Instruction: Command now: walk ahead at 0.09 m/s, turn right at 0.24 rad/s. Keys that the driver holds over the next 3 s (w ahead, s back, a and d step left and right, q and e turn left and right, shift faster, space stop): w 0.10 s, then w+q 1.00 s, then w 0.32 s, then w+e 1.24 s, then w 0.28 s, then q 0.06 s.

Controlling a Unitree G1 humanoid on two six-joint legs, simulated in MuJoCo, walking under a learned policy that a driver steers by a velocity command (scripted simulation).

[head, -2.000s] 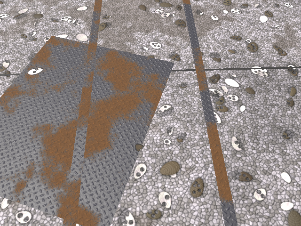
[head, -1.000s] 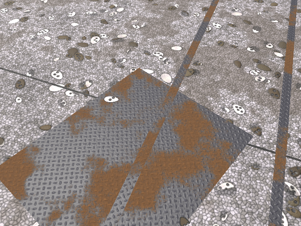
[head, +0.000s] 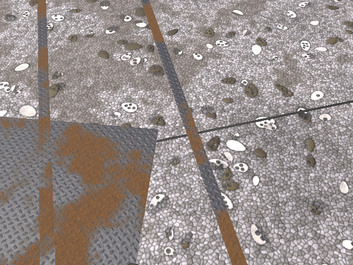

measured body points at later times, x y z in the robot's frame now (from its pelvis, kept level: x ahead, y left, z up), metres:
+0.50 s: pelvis +0.15 +0.01 -0.01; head +0.17 +0.01 +0.44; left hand +0.13 +0.30 -0.13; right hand +0.36 -0.21 -0.11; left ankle +0.28 +0.16 -0.71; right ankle +0.00 -0.13 -0.74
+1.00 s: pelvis +0.42 +0.10 +0.00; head +0.45 +0.13 +0.44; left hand +0.55 +0.42 -0.07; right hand +0.58 -0.15 -0.11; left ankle +0.29 +0.15 -0.74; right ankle +0.65 +0.05 -0.71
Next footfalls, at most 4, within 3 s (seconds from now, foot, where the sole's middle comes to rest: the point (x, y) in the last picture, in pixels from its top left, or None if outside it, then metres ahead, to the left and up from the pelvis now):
0.06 right None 0.04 -0.13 -0.78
0.56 left None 0.32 0.16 -0.78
1.06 right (159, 205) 0.68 0.08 -0.78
1.54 left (70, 190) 0.75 0.45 -0.78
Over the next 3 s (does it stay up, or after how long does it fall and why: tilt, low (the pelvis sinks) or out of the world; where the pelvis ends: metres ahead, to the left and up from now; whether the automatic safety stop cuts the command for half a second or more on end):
stays up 1.42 0.45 0.00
